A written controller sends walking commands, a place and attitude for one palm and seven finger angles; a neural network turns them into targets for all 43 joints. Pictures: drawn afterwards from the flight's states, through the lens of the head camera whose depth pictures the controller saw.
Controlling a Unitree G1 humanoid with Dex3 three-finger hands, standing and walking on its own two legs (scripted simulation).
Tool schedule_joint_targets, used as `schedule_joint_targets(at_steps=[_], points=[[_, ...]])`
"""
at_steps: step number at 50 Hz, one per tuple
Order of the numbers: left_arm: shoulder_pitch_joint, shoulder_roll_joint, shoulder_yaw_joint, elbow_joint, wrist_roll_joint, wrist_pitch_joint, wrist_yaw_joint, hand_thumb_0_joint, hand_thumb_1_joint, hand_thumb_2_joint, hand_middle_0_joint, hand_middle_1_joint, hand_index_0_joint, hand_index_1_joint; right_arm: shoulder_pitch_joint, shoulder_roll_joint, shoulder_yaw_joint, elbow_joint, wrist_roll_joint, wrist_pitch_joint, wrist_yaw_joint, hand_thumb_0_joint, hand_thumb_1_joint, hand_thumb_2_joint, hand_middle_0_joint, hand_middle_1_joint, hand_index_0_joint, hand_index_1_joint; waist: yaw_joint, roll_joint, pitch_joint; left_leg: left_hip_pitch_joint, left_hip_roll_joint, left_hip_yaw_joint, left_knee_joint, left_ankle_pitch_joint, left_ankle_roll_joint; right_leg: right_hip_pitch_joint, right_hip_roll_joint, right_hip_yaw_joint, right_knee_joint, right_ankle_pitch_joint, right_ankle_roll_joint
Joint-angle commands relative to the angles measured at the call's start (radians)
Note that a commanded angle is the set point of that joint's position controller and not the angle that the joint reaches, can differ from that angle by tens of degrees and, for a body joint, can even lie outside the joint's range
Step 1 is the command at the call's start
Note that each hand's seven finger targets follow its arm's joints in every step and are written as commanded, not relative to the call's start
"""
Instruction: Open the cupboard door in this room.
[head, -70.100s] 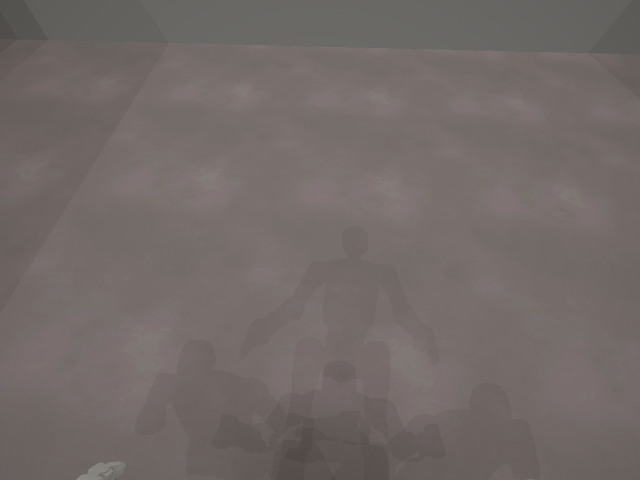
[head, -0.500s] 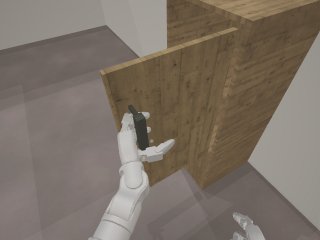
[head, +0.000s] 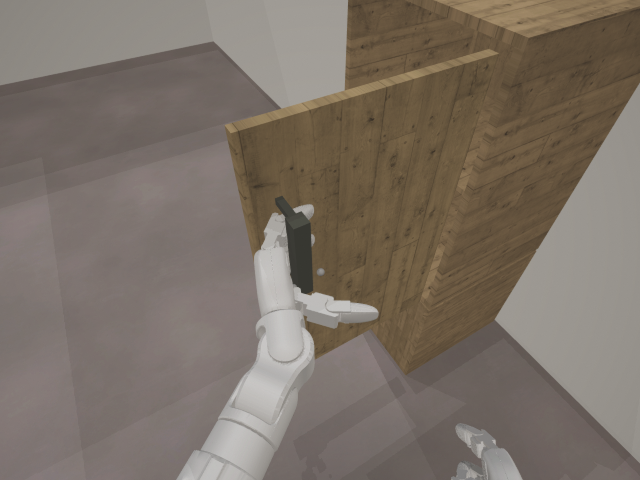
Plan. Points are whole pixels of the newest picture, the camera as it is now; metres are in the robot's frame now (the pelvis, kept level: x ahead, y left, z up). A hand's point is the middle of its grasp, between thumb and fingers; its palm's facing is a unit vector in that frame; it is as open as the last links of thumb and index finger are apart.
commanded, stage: slide the hand sideways off the handle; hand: left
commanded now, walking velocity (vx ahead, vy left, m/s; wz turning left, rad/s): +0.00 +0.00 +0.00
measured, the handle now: (292, 247) +0.38 +0.06 +0.10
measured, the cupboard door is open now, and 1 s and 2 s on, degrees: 90 93 93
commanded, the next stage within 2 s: draw the hand back to the body in 1.20 s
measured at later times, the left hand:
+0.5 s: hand (317, 309) +0.29 +0.03 +0.09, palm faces -0.21 -0.98 -0.01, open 16.1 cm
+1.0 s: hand (263, 334) +0.26 +0.08 +0.09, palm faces -0.14 -0.99 -0.04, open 16.2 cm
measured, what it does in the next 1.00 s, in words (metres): stands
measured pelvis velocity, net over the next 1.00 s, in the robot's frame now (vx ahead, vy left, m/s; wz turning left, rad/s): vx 0.03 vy -0.02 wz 0.00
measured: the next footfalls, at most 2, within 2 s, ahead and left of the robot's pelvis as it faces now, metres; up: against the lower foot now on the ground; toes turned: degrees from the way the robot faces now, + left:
none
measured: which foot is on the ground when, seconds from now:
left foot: down 0.00-1.00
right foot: down 0.00-1.00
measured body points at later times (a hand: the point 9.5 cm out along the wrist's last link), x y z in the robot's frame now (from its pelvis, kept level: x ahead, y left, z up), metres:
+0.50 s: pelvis +0.00 +0.00 +0.00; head +0.01 -0.02 +0.45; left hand +0.30 +0.08 +0.10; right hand +0.16 -0.22 -0.09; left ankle +0.02 +0.12 -0.71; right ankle +0.01 -0.11 -0.71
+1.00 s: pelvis +0.03 -0.02 +0.00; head +0.03 -0.04 +0.45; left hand +0.26 +0.14 +0.10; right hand +0.21 -0.24 -0.07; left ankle +0.02 +0.12 -0.71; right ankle +0.01 -0.11 -0.71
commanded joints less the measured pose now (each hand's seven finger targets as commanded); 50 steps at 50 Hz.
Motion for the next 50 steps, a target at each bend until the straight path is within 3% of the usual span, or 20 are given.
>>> schedule_joint_targets(at_steps=[1,2,3,5,7,8,10,13,15,17,19,20,22,30,34,36,37,42,45,50], points=[[-0.282,-0.002,-0.193,-0.194,0.115,-0.093,-0.189,0.0,-0.5,0.3,-0.15,-0.3,-0.15,-0.3,-0.028,-0.121,-0.028,-0.122,0.003,-0.029,-0.013,0.0,-0.9,-0.9,0.2,0.3,0.2,0.3,-0.093,-0.197,-0.156,0.118,-0.004,-0.012,-0.119,0.19,0.018,0.014,0.015,0.014,-0.112,0.215,-0.029],[-0.352,0.063,-0.127,-0.258,0.073,-0.145,-0.309,0.0,-0.5,0.3,-0.15,-0.3,-0.15,-0.3,-0.024,-0.12,-0.036,-0.163,0.017,-0.034,-0.025,0.0,-0.9,-0.9,0.2,0.3,0.2,0.3,-0.07,-0.146,-0.214,0.125,-0.01,-0.008,-0.108,0.197,0.025,0.034,0.009,0.016,-0.106,0.247,-0.03],[-0.385,0.087,-0.136,-0.3,0.054,-0.179,-0.402,0.0,-0.5,0.3,-0.15,-0.3,-0.15,-0.3,-0.034,-0.12,-0.033,-0.179,0.025,-0.042,-0.036,0.0,-0.9,-0.9,0.2,0.3,0.2,0.3,-0.064,-0.095,-0.259,0.156,-0.015,-0.006,-0.103,0.197,0.027,0.051,0.008,0.024,-0.098,0.257,-0.031],[-0.392,0.088,-0.142,-0.258,-0.031,-0.185,-0.558,0.0,-0.5,0.3,-0.15,-0.3,-0.15,-0.3,-0.035,-0.122,-0.016,-0.191,0.049,-0.06,-0.05,0.0,-0.9,-0.9,0.2,0.3,0.2,0.3,-0.079,-0.026,-0.236,0.176,-0.018,-0.019,-0.112,0.154,0.025,0.028,0.012,0.015,-0.102,0.21,-0.035],[-0.383,0.07,-0.081,-0.234,-0.132,-0.157,-0.601,0.0,-0.5,0.3,-0.15,-0.3,-0.15,-0.3,-0.063,-0.117,-0.005,-0.206,0.07,-0.086,-0.06,0.0,-0.9,-0.9,0.2,0.3,0.2,0.3,-0.066,-0.028,-0.2,0.16,-0.016,-0.037,-0.135,0.083,0.015,0.011,0.023,-0.004,-0.119,0.123,-0.03],[-0.366,0.049,-0.063,-0.21,-0.173,-0.135,-0.595,0.0,-0.5,0.3,-0.15,-0.3,-0.15,-0.3,-0.07,-0.119,0.0,-0.208,0.075,-0.098,-0.06,0.0,-0.9,-0.9,0.2,0.3,0.2,0.3,-0.061,-0.051,-0.169,0.142,-0.015,-0.046,-0.15,0.049,0.01,0.004,0.026,-0.014,-0.127,0.085,-0.028],[-0.315,0.079,0.017,-0.218,-0.218,-0.116,-0.558,0.0,-0.5,0.3,-0.15,-0.3,-0.15,-0.3,-0.075,-0.125,0.004,-0.21,0.076,-0.124,-0.055,0.0,-0.9,-0.9,0.2,0.3,0.2,0.3,-0.026,-0.088,-0.17,0.124,-0.017,-0.049,-0.17,0.041,0.005,0.034,0.029,-0.021,-0.133,0.061,-0.026],[-0.235,0.092,0.033,-0.31,-0.186,-0.143,-0.504,0.0,-0.5,0.3,-0.15,-0.3,-0.15,-0.3,-0.06,-0.119,-0.005,-0.222,0.066,-0.148,-0.031,0.0,-0.9,-0.9,0.2,0.3,0.2,0.3,-0.005,-0.105,-0.211,0.143,-0.011,-0.041,-0.167,0.13,0.004,0.067,0.026,-0.021,-0.114,0.133,-0.026],[-0.159,0.143,0.059,-0.322,-0.149,-0.159,-0.485,0.0,-0.5,0.3,-0.15,-0.3,-0.15,-0.3,-0.052,-0.126,-0.01,-0.227,0.061,-0.149,-0.019,0.0,-0.9,-0.9,0.2,0.3,0.2,0.3,0.009,-0.132,-0.204,0.128,-0.008,-0.026,-0.162,0.145,0.007,0.081,0.025,-0.01,-0.116,0.148,-0.025],[-0.161,0.15,0.056,-0.355,-0.129,-0.169,-0.479,0.0,-0.5,0.3,-0.15,-0.3,-0.15,-0.3,-0.057,-0.123,-0.009,-0.234,0.059,-0.148,-0.013,0.0,-0.9,-0.9,0.2,0.3,0.2,0.3,0.001,-0.123,-0.172,0.12,-0.008,-0.015,-0.163,0.128,0.009,0.071,0.024,-0.001,-0.121,0.14,-0.022],[-0.116,0.171,0.069,-0.397,-0.119,-0.176,-0.477,0.0,-0.5,0.3,-0.15,-0.3,-0.15,-0.3,-0.065,-0.119,-0.01,-0.246,0.058,-0.148,-0.012,0.0,-0.9,-0.9,0.2,0.3,0.2,0.3,0.015,-0.104,-0.178,0.12,-0.009,-0.005,-0.165,0.121,0.011,0.087,0.022,0.006,-0.125,0.138,-0.022],[-0.086,0.209,0.096,-0.396,-0.112,-0.171,-0.476,0.0,-0.5,0.3,-0.15,-0.3,-0.15,-0.3,-0.061,-0.122,-0.01,-0.243,0.056,-0.144,-0.013,0.0,-0.9,-0.9,0.2,0.3,0.2,0.3,0.02,-0.111,-0.178,0.115,-0.01,-0.003,-0.164,0.126,0.012,0.101,0.021,0.013,-0.13,0.143,-0.023],[-0.034,0.216,0.101,-0.441,-0.11,-0.162,-0.487,0.0,-0.5,0.3,-0.15,-0.3,-0.15,-0.3,-0.073,-0.115,-0.007,-0.254,0.057,-0.141,-0.015,0.0,-0.9,-0.9,0.2,0.3,0.2,0.3,0.024,-0.084,-0.176,0.119,-0.013,0.009,-0.166,0.126,0.014,0.114,0.018,0.023,-0.138,0.159,-0.021],[0.156,0.236,0.12,-0.565,-0.151,-0.12,-0.55,0.0,-0.5,0.3,-0.15,-0.3,-0.15,-0.3,-0.08,-0.115,-0.002,-0.274,0.062,-0.147,-0.027,0.0,-0.9,-0.9,0.2,0.3,0.2,0.3,0.013,-0.098,-0.144,0.12,-0.021,0.017,-0.153,0.156,0.015,0.139,0.016,0.028,-0.156,0.229,-0.011],[0.238,0.277,0.156,-0.621,-0.161,-0.131,-0.582,0.0,-0.5,0.3,-0.15,-0.3,-0.15,-0.3,-0.07,-0.121,-0.007,-0.278,0.061,-0.167,-0.032,0.0,-0.9,-0.9,0.2,0.3,0.2,0.3,0.012,-0.099,-0.157,0.117,-0.025,0.015,-0.134,0.178,0.016,0.141,0.012,0.035,-0.144,0.275,-0.005],[0.219,0.284,0.148,-0.636,-0.163,-0.135,-0.604,0.0,-0.5,0.3,-0.15,-0.3,-0.15,-0.3,-0.07,-0.123,-0.004,-0.277,0.061,-0.176,-0.035,0.0,-0.9,-0.9,0.2,0.3,0.2,0.3,-0.002,-0.085,-0.133,0.112,-0.027,0.011,-0.127,0.172,0.019,0.119,0.01,0.037,-0.141,0.272,-0.003],[0.235,0.31,0.178,-0.63,-0.166,-0.138,-0.61,0.0,-0.5,0.3,-0.15,-0.3,-0.15,-0.3,-0.065,-0.126,-0.006,-0.272,0.06,-0.179,-0.038,0.0,-0.9,-0.9,0.2,0.3,0.2,0.3,0.003,-0.093,-0.137,0.107,-0.027,0.009,-0.122,0.175,0.018,0.123,0.011,0.039,-0.138,0.276,-0.003],[0.296,0.328,0.208,-0.659,-0.194,-0.146,-0.656,0.0,-0.5,0.3,-0.15,-0.3,-0.15,-0.3,-0.063,-0.129,-0.006,-0.276,0.063,-0.206,-0.044,0.0,-0.9,-0.9,0.2,0.3,0.2,0.3,0.007,-0.075,-0.153,0.104,-0.031,0.007,-0.107,0.187,0.018,0.128,0.005,0.044,-0.13,0.301,0.001],[0.373,0.359,0.25,-0.646,-0.212,-0.143,-0.676,0.0,-0.5,0.3,-0.15,-0.3,-0.15,-0.3,-0.053,-0.135,-0.005,-0.276,0.063,-0.218,-0.048,0.0,-0.9,-0.9,0.2,0.3,0.2,0.3,0.013,-0.105,-0.151,0.082,-0.031,0.005,-0.101,0.198,0.018,0.148,0.002,0.051,-0.132,0.333,0.007],[0.467,0.383,0.29,-0.684,-0.234,-0.156,-0.711,0.0,-0.5,0.3,-0.15,-0.3,-0.15,-0.3,-0.049,-0.138,-0.006,-0.282,0.065,-0.236,-0.051,0.0,-0.9,-0.9,0.2,0.3,0.2,0.3,0.02,-0.083,-0.149,0.074,-0.031,0.006,-0.091,0.219,0.016,0.159,-0.003,0.056,-0.121,0.389,0.012]])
